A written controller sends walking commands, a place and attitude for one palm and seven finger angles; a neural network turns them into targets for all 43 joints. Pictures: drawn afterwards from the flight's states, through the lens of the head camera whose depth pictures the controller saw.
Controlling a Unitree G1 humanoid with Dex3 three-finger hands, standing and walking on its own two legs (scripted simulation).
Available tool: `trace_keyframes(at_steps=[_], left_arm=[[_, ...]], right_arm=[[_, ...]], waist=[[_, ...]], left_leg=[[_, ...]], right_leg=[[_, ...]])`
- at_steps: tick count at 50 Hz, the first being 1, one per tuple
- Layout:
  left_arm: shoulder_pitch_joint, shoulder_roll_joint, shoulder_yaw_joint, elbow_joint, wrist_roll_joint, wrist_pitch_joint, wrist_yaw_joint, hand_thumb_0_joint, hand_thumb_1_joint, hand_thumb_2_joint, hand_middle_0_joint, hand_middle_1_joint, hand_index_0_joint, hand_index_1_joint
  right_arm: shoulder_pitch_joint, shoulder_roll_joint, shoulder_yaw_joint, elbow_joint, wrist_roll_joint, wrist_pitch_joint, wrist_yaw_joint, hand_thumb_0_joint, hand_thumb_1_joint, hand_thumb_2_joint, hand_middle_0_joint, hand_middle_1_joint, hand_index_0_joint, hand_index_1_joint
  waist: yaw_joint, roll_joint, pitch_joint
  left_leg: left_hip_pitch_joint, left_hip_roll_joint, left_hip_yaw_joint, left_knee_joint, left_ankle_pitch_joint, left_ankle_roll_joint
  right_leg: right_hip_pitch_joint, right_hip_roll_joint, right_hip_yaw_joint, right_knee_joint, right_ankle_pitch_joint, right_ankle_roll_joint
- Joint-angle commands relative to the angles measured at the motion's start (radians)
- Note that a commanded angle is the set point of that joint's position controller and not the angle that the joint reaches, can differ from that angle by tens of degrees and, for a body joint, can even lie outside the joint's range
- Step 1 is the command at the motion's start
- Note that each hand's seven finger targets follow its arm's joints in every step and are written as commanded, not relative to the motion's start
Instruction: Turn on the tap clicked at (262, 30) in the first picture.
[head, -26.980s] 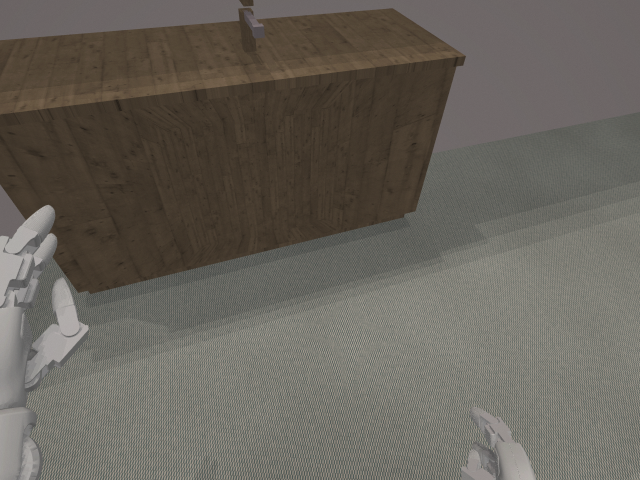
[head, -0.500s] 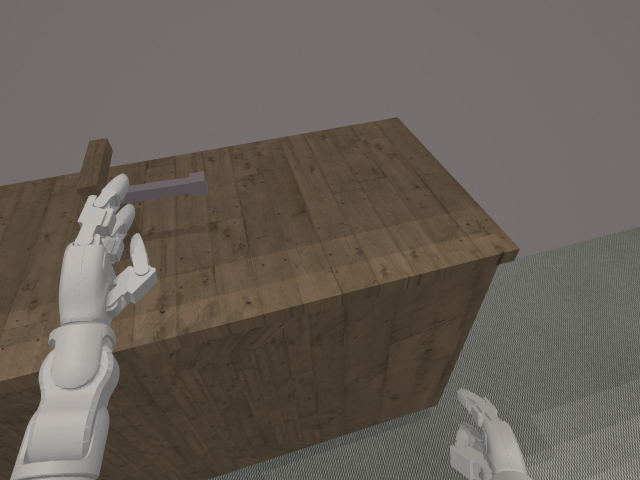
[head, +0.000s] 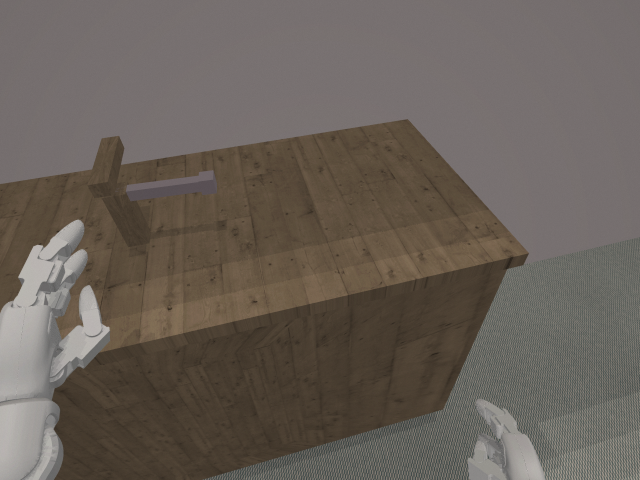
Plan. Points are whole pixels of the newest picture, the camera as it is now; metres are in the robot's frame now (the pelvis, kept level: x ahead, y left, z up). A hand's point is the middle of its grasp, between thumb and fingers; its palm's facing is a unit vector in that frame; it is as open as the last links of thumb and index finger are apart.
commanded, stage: draw the hand back beside the body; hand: left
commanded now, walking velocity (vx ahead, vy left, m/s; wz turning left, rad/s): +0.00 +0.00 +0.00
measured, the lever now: (207, 182) +0.52 +0.26 +0.10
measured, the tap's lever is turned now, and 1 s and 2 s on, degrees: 86 86 86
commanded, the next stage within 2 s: step back with the hand held close in 0.22 s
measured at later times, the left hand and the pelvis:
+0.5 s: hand (104, 330) +0.20 +0.24 +0.16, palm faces +0.40 -0.82 -0.41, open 7.4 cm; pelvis -0.01 +0.00 +0.00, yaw -1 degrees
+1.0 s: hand (67, 385) +0.15 +0.26 +0.14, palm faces +0.38 -0.81 -0.45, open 7.4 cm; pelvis -0.07 +0.02 -0.02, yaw -1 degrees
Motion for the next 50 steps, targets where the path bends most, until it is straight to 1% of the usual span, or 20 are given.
trace_keyframes(at_steps=[1,5,6,7,10,11,14,17,18,19,20,22,26,30,31,36,43,45,48,50], left_arm=[[-0.191,0.169,0.088,-0.219,0.001,-0.058,0.022,0.0,0.9,0.9,-0.2,-0.3,-0.2,-0.3],[-0.189,0.171,0.089,-0.195,0.002,-0.059,0.029,0.0,0.9,0.9,-0.2,-0.3,-0.2,-0.3],[-0.196,0.175,0.093,-0.209,0.003,-0.059,0.028,0.0,0.9,0.9,-0.2,-0.3,-0.2,-0.3],[-0.185,0.168,0.088,-0.198,0.004,-0.059,0.031,0.0,0.9,0.9,-0.2,-0.3,-0.2,-0.3],[-0.164,0.168,0.092,-0.185,-0.002,-0.056,0.027,0.0,0.9,0.9,-0.2,-0.3,-0.2,-0.3],[-0.172,0.173,0.096,-0.203,0.0,-0.056,0.025,0.0,0.9,0.9,-0.2,-0.3,-0.2,-0.3],[-0.156,0.174,0.103,-0.193,-0.001,-0.057,0.027,0.0,0.9,0.9,-0.2,-0.3,-0.2,-0.3],[-0.177,0.193,0.119,-0.237,-0.001,-0.062,0.027,0.0,0.9,0.9,-0.2,-0.3,-0.2,-0.3],[-0.195,0.257,0.209,-0.244,-0.003,-0.083,0.035,0.0,0.9,0.9,-0.2,-0.3,-0.2,-0.3],[-0.123,0.189,0.156,-0.182,0.003,-0.081,0.028,0.0,0.9,0.9,-0.2,-0.3,-0.2,-0.3],[-0.086,0.177,0.145,-0.18,0.01,-0.081,0.026,0.0,0.9,0.9,-0.2,-0.3,-0.2,-0.3],[-0.065,0.182,0.143,-0.226,0.015,-0.092,0.03,0.0,0.9,0.9,-0.2,-0.3,-0.2,-0.3],[0.004,0.201,0.166,-0.275,0.016,-0.088,0.047,0.0,0.9,0.9,-0.2,-0.3,-0.2,-0.3],[0.038,0.211,0.181,-0.299,0.018,-0.075,0.06,0.0,0.9,0.9,-0.2,-0.3,-0.2,-0.3],[0.024,0.224,0.189,-0.335,0.022,-0.074,0.063,0.0,0.9,0.9,-0.2,-0.3,-0.2,-0.3],[0.054,0.23,0.21,-0.369,0.029,-0.071,0.076,0.0,0.9,0.9,-0.2,-0.3,-0.2,-0.3],[0.058,0.198,0.188,-0.34,0.039,-0.07,0.086,0.0,0.9,0.9,-0.2,-0.3,-0.2,-0.3],[0.043,0.21,0.193,-0.354,0.04,-0.075,0.09,0.0,0.9,0.9,-0.2,-0.3,-0.2,-0.3],[0.043,0.214,0.193,-0.382,0.037,-0.079,0.099,0.0,0.9,0.9,-0.2,-0.3,-0.2,-0.3],[0.038,0.222,0.202,-0.403,0.037,-0.079,0.107,0.0,0.9,0.9,-0.2,-0.3,-0.2,-0.3]], right_arm=[[-0.148,-0.097,-0.026,-0.157,0.0,-0.065,-0.018,0.0,-0.9,-0.9,0.2,0.3,0.2,0.3],[-0.147,-0.096,-0.024,-0.155,-0.003,-0.074,-0.024,0.0,-0.9,-0.9,0.2,0.3,0.2,0.3],[-0.152,-0.095,-0.022,-0.154,-0.001,-0.076,-0.023,0.0,-0.9,-0.9,0.2,0.3,0.2,0.3],[-0.15,-0.088,-0.018,-0.151,-0.004,-0.078,-0.023,0.0,-0.9,-0.9,0.2,0.3,0.2,0.3],[-0.155,-0.091,-0.019,-0.152,-0.004,-0.077,-0.02,0.0,-0.9,-0.9,0.2,0.3,0.2,0.3],[-0.159,-0.091,-0.019,-0.153,-0.001,-0.078,-0.019,0.0,-0.9,-0.9,0.2,0.3,0.2,0.3],[-0.151,-0.088,-0.018,-0.153,-0.005,-0.078,-0.018,0.0,-0.9,-0.9,0.2,0.3,0.2,0.3],[-0.153,-0.088,-0.017,-0.158,-0.004,-0.08,-0.017,0.0,-0.9,-0.9,0.2,0.3,0.2,0.3],[-0.141,-0.103,-0.002,-0.211,0.014,-0.051,-0.02,0.0,-0.9,-0.9,0.2,0.3,0.2,0.3],[-0.129,-0.093,-0.002,-0.187,0.008,-0.031,-0.017,0.0,-0.9,-0.9,0.2,0.3,0.2,0.3],[-0.119,-0.1,-0.01,-0.196,0.006,-0.015,-0.015,0.0,-0.9,-0.9,0.2,0.3,0.2,0.3],[-0.114,-0.107,-0.018,-0.216,0.006,0.0,-0.021,0.0,-0.9,-0.9,0.2,0.3,0.2,0.3],[-0.098,-0.114,-0.033,-0.242,0.009,0.02,-0.033,0.0,-0.9,-0.9,0.2,0.3,0.2,0.3],[-0.089,-0.118,-0.045,-0.257,0.014,0.038,-0.041,0.0,-0.9,-0.9,0.2,0.3,0.2,0.3],[-0.098,-0.122,-0.045,-0.264,0.014,0.039,-0.042,0.0,-0.9,-0.9,0.2,0.3,0.2,0.3],[-0.101,-0.126,-0.052,-0.274,0.013,0.046,-0.047,0.0,-0.9,-0.9,0.2,0.3,0.2,0.3],[-0.073,-0.127,-0.051,-0.271,0.018,0.047,-0.046,0.0,-0.9,-0.9,0.2,0.3,0.2,0.3],[-0.064,-0.125,-0.049,-0.264,0.019,0.043,-0.044,0.0,-0.9,-0.9,0.2,0.3,0.2,0.3],[-0.056,-0.119,-0.043,-0.246,0.02,0.038,-0.043,0.0,-0.9,-0.9,0.2,0.3,0.2,0.3],[-0.058,-0.122,-0.037,-0.245,0.018,0.033,-0.044,0.0,-0.9,-0.9,0.2,0.3,0.2,0.3]], waist=[[-0.017,0.021,-0.07],[-0.009,-0.044,-0.082],[-0.008,0.018,-0.09],[-0.006,0.012,-0.076],[-0.002,-0.053,-0.068],[-0.003,0.001,-0.075],[0.001,-0.032,-0.079],[0.003,0.013,-0.097],[-0.038,-0.022,0.024],[-0.044,-0.084,0.014],[-0.046,-0.109,-0.017],[-0.048,-0.047,-0.094],[-0.047,-0.042,-0.211],[-0.051,-0.071,-0.212],[-0.049,-0.016,-0.219],[-0.044,0.016,-0.206],[-0.064,-0.065,-0.133],[-0.07,-0.113,-0.125],[-0.079,-0.103,-0.14],[-0.081,-0.066,-0.129]], left_leg=[[-0.074,0.002,0.023,-0.051,0.127,0.021],[-0.077,0.001,0.018,-0.054,0.123,0.024],[-0.07,-0.002,0.019,-0.055,0.124,0.021],[-0.078,-0.001,0.017,-0.059,0.125,0.018],[-0.085,0.003,0.018,-0.058,0.134,0.022],[-0.078,0.001,0.018,-0.06,0.137,0.019],[-0.086,0.003,0.017,-0.062,0.151,0.018],[-0.076,0.003,0.017,-0.063,0.16,0.016],[-0.163,0.018,0.002,-0.02,0.063,0.029],[-0.173,0.016,-0.015,0.006,0.023,0.032],[-0.162,0.021,-0.013,0.025,0.022,0.033],[-0.152,0.031,-0.01,0.028,0.064,0.031],[-0.142,0.052,-0.011,0.04,0.191,0.028],[-0.195,0.069,-0.021,0.063,0.237,0.026],[-0.202,0.07,-0.033,0.055,0.254,0.024],[-0.298,0.099,-0.068,0.025,0.178,0.035],[-0.445,0.082,-0.074,0.063,-0.17,0.051],[-0.425,0.06,-0.066,0.127,-0.241,0.048],[-0.339,0.048,-0.059,0.212,-0.237,0.039],[-0.353,0.066,-0.089,0.17,-0.268,0.042]], right_leg=[[0.024,-0.028,0.015,-0.059,0.009,-0.006],[0.041,-0.027,0.006,-0.052,0.001,-0.004],[0.041,-0.029,0.01,-0.051,0.003,-0.006],[0.043,-0.03,0.005,-0.049,0.004,-0.007],[0.047,-0.028,0.005,-0.053,0.01,-0.004],[0.046,-0.028,0.009,-0.052,0.013,-0.007],[0.062,-0.028,0.004,-0.047,0.029,-0.007],[0.069,-0.03,0.007,-0.044,0.037,-0.009],[-0.083,-0.066,0.104,-0.09,0.062,0.003],[-0.106,-0.089,0.11,-0.106,0.021,0.009],[-0.125,-0.1,0.126,-0.111,0.007,0.008],[-0.106,-0.113,0.114,-0.07,0.054,0.007],[-0.067,-0.116,0.089,0.027,0.194,0.015],[-0.08,-0.115,0.087,0.074,0.233,0.022],[-0.079,-0.112,0.084,0.095,0.228,0.019],[-0.076,-0.087,0.072,0.159,0.158,0.029],[-0.14,-0.118,0.133,0.117,-0.038,0.015],[-0.222,-0.147,0.166,0.063,-0.161,0.001],[-0.347,-0.182,0.184,0.03,-0.254,-0.022],[-0.375,-0.158,0.151,0.072,-0.285,-0.01]])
